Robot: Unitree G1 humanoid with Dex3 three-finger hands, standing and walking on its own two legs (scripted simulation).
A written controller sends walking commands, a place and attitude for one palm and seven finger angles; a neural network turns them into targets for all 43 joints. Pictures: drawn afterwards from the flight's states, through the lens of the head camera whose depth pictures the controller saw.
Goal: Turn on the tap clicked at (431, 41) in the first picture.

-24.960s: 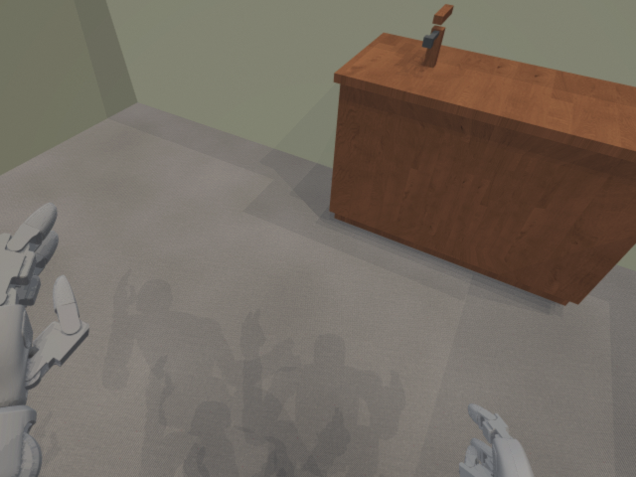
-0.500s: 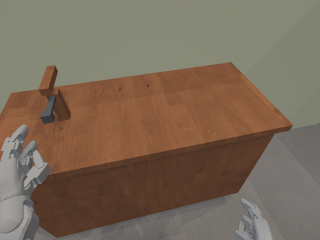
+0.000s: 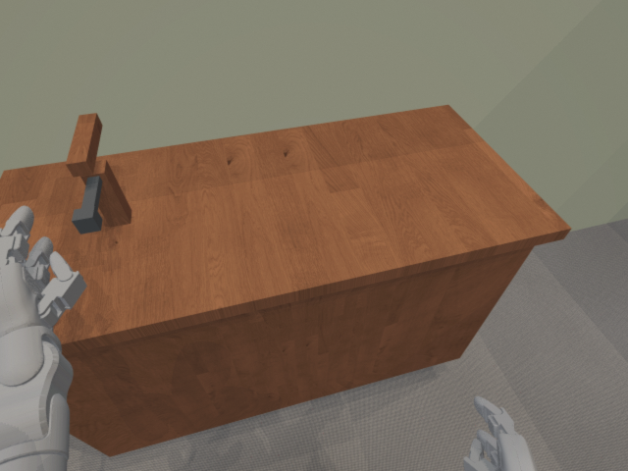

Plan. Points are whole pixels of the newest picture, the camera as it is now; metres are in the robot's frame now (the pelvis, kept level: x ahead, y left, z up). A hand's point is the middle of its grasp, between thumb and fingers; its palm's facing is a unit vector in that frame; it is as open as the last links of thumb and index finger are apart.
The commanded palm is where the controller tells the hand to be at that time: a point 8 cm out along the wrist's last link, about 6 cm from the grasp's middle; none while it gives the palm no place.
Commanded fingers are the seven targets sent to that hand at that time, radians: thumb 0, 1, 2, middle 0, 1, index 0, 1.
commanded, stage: reach beside the lever's end, fingers flat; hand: left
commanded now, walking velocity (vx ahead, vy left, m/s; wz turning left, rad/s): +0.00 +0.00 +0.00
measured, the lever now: (87, 220) +0.42 +0.37 +0.08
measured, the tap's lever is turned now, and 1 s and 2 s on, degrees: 0 1 5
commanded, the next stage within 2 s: push the lever round in 1.62 s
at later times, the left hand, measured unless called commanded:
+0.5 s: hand (82, 246) +0.36 +0.35 +0.09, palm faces +0.56 -0.82 -0.09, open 7.7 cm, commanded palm +0.31 +0.39 +0.09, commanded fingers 0.00 0.90 0.90 -0.16 -0.17 -0.16 -0.17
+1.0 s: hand (76, 221) +0.41 +0.39 +0.08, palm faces +0.54 -0.83 -0.09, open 7.8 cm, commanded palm +0.36 +0.42 +0.08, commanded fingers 0.00 0.90 0.90 -0.15 -0.15 -0.15 -0.15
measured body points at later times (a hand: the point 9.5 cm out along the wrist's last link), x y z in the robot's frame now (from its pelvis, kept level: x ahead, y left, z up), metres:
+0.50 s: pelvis +0.00 +0.00 +0.00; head +0.04 +0.00 +0.44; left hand +0.32 +0.39 +0.10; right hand +0.11 -0.26 -0.11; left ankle +0.01 +0.12 -0.72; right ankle +0.01 -0.11 -0.72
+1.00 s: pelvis +0.01 +0.01 -0.02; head +0.09 +0.03 +0.43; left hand +0.38 +0.43 +0.08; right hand +0.04 -0.28 -0.12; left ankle +0.01 +0.12 -0.72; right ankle +0.01 -0.11 -0.72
